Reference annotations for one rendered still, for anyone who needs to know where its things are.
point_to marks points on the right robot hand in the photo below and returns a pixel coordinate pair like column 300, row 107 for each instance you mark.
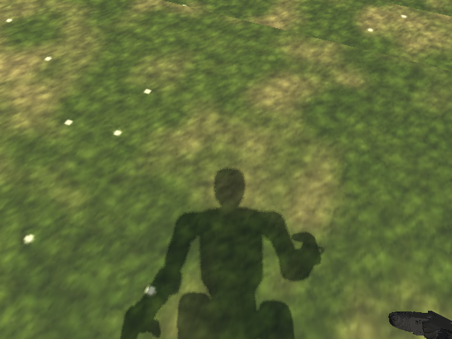
column 431, row 325

